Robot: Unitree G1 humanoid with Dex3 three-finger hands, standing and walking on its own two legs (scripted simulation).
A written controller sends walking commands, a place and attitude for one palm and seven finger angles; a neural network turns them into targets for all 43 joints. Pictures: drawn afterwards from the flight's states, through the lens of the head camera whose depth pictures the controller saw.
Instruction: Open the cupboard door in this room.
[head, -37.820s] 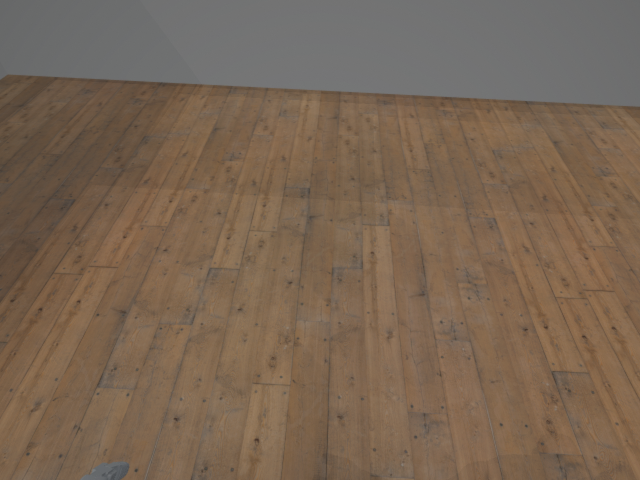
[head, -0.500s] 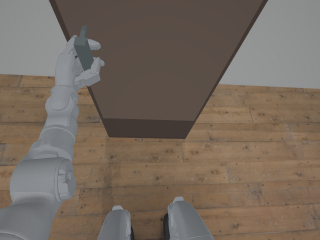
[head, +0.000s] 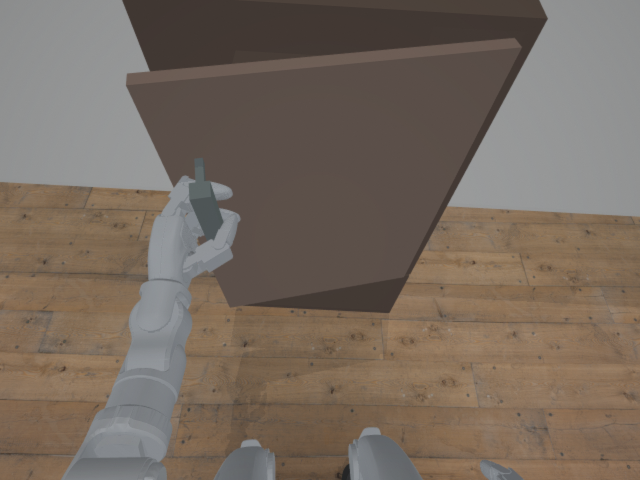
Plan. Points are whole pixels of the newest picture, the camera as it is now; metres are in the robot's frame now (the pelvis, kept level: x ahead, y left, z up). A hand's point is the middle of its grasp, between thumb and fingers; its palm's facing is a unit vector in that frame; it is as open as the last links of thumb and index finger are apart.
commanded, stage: pull the door open along its arc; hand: left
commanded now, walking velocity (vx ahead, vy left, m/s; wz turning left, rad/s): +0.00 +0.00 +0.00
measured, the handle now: (210, 206) +0.45 +0.14 +0.04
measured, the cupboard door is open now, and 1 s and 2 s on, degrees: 14 39 40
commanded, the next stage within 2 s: open thumb and fingers to let go in 0.62 s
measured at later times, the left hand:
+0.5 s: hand (277, 324) +0.29 +0.04 +0.04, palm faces +0.31 -0.95 +0.00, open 6.2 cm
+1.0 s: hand (285, 352) +0.26 +0.04 +0.04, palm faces +0.35 -0.94 -0.01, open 7.9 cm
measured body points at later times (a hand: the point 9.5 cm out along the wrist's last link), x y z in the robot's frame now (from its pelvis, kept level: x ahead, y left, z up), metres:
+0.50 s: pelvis +0.01 -0.03 +0.00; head +0.07 -0.03 +0.45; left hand +0.27 +0.09 +0.04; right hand +0.20 -0.22 -0.10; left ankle -0.01 +0.11 -0.66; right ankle +0.02 -0.11 -0.66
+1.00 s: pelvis +0.00 -0.05 +0.00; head +0.06 -0.07 +0.44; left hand +0.24 +0.08 +0.04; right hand +0.20 -0.25 -0.10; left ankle -0.01 +0.11 -0.66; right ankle +0.02 -0.11 -0.66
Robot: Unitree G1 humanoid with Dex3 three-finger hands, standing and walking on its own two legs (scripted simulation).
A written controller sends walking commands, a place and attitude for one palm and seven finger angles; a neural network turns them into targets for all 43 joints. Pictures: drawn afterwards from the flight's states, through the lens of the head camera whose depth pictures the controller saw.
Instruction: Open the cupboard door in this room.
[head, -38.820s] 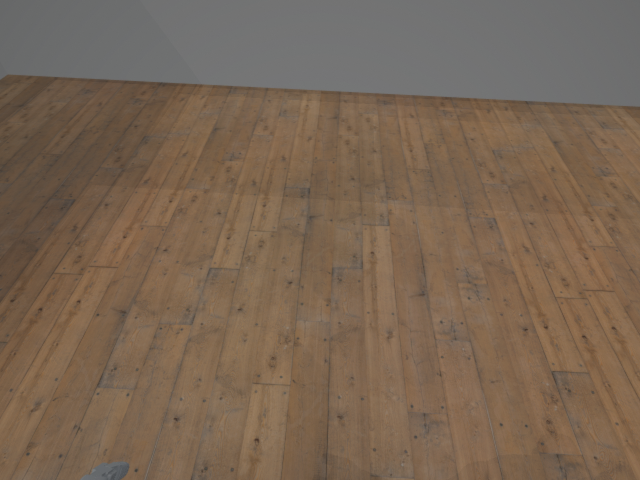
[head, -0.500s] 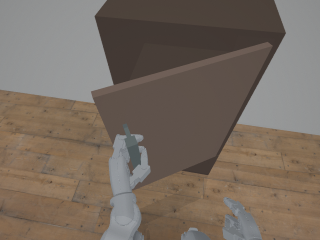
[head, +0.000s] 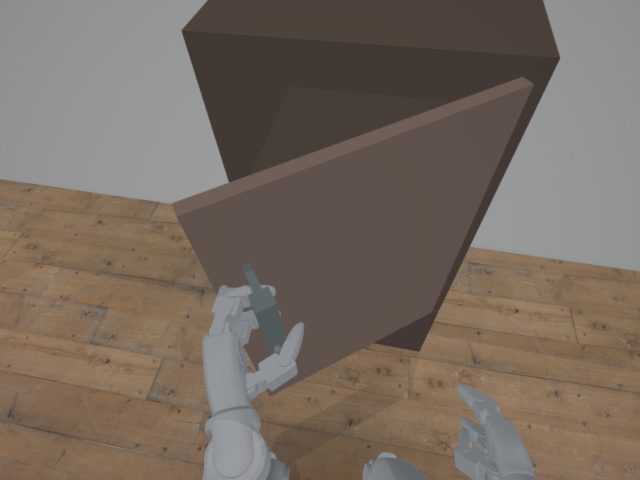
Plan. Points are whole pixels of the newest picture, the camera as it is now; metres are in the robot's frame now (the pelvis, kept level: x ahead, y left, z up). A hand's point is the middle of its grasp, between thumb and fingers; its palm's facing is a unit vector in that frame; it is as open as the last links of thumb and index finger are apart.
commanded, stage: open thumb and fingers to let go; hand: left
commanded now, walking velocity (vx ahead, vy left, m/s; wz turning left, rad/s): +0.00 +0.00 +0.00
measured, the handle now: (263, 309) +0.32 +0.08 +0.04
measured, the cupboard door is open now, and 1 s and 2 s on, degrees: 39 40 40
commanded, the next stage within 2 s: slide the hand sideways off the handle in 0.54 s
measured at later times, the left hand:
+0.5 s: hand (279, 355) +0.26 +0.06 +0.04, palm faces +0.15 -0.99 -0.03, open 14.9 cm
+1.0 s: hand (270, 391) +0.22 +0.06 +0.04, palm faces -0.24 -0.97 +0.04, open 16.4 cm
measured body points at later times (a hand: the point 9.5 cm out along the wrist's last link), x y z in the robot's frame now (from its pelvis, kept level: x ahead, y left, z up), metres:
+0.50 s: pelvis -0.01 +0.03 +0.00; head +0.05 +0.01 +0.44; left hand +0.25 +0.11 +0.04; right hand +0.17 -0.19 -0.09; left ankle +0.01 +0.16 -0.65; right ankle +0.01 -0.06 -0.65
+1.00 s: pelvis -0.01 +0.05 -0.02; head +0.05 +0.03 +0.43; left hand +0.23 +0.12 +0.05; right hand +0.16 -0.19 -0.09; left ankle +0.01 +0.16 -0.65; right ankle +0.01 -0.06 -0.65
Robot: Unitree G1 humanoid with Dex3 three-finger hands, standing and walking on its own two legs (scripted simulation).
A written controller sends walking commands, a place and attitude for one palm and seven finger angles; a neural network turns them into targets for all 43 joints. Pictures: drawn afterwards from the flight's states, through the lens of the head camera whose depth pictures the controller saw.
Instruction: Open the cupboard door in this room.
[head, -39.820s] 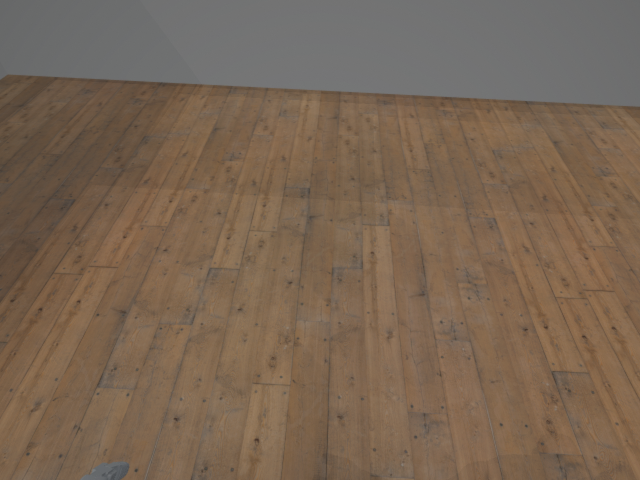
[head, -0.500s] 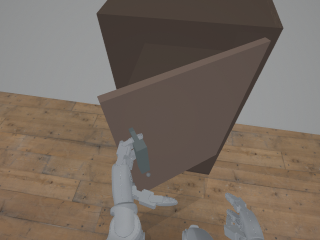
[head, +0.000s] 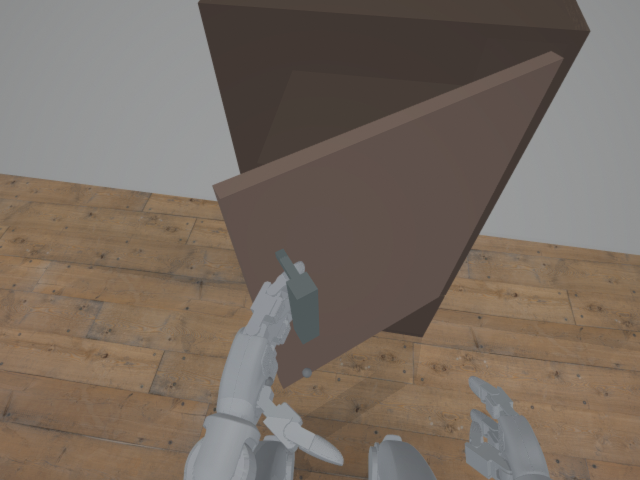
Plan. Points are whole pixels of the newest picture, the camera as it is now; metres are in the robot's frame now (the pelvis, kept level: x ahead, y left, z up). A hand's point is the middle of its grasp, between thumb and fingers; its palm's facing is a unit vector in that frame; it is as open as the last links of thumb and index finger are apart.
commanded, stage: slide the hand sideways off the handle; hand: left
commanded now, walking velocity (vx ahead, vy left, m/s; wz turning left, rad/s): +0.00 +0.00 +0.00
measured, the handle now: (295, 296) +0.32 +0.04 +0.06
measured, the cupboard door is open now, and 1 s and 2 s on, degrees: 40 40 40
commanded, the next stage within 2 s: draw the hand back to the body in 0.84 s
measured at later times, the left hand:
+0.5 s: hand (248, 398) +0.21 +0.08 +0.06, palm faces -0.17 -0.99 +0.02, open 16.2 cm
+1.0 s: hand (217, 420) +0.19 +0.11 +0.06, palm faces -0.18 -0.98 +0.01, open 16.3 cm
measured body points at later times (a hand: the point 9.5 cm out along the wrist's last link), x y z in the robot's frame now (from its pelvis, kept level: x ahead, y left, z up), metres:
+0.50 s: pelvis +0.01 +0.01 -0.01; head +0.08 +0.01 +0.44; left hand +0.21 +0.14 +0.06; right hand +0.20 -0.21 -0.07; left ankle +0.02 +0.11 -0.64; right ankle +0.03 -0.11 -0.64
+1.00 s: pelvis +0.00 +0.01 -0.01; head +0.06 +0.02 +0.43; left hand +0.19 +0.17 +0.06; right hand +0.20 -0.21 -0.07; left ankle +0.02 +0.11 -0.64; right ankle +0.03 -0.11 -0.64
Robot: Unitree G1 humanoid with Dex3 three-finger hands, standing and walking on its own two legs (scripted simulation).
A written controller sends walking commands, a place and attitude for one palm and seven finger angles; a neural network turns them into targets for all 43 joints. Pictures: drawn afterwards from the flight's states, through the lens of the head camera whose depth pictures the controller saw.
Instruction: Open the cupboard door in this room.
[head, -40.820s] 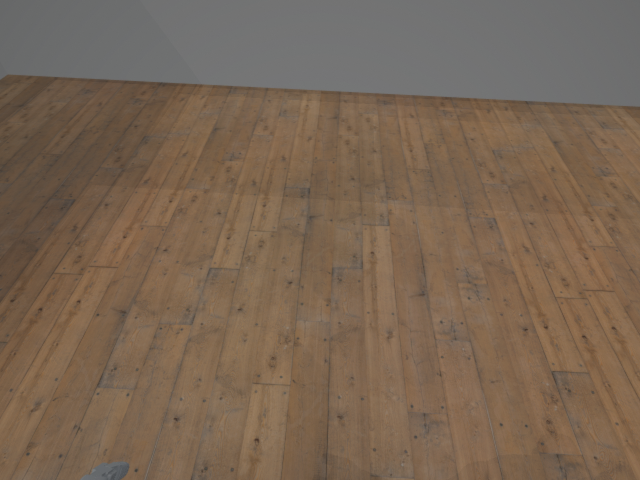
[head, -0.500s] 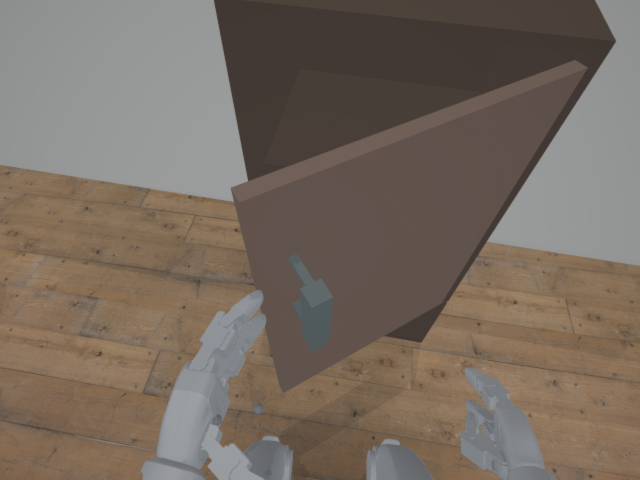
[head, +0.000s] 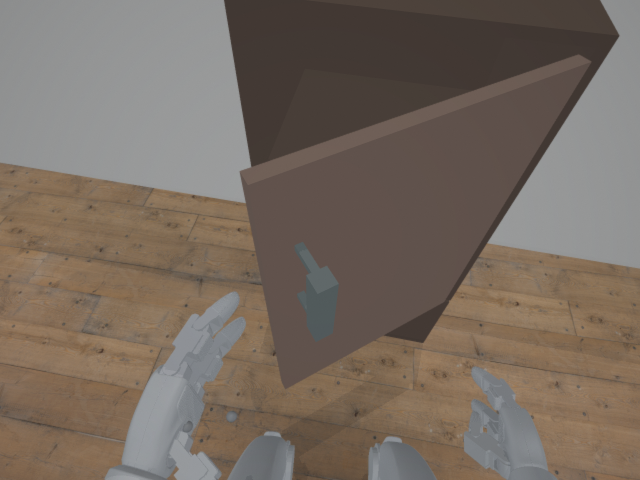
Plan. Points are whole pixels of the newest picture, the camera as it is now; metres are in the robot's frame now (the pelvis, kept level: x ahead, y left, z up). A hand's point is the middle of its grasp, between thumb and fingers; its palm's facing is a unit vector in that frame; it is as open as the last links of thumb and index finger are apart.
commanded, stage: draw the hand back to the body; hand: left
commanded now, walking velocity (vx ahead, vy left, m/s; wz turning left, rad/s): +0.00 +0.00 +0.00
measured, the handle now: (311, 292) +0.32 +0.04 +0.07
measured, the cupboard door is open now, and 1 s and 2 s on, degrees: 40 40 40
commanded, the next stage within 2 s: step back with the hand held close in 1.52 s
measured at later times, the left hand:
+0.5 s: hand (142, 378) +0.19 +0.16 +0.15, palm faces -0.06 -0.98 -0.17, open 16.0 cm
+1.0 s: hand out of the picture +0.22 +0.24 +0.24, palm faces +0.38 -0.84 -0.38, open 10.8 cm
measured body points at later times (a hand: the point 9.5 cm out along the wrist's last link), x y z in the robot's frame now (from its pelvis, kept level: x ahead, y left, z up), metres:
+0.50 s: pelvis +0.02 +0.00 +0.05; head +0.03 +0.00 +0.50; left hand +0.19 +0.21 +0.16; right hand +0.20 -0.23 +0.00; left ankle +0.02 +0.10 -0.62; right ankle +0.03 -0.12 -0.62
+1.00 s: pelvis +0.04 +0.00 +0.11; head +0.01 -0.02 +0.56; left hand +0.19 +0.28 +0.27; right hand +0.23 -0.21 +0.04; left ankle +0.02 +0.10 -0.62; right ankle +0.03 -0.12 -0.62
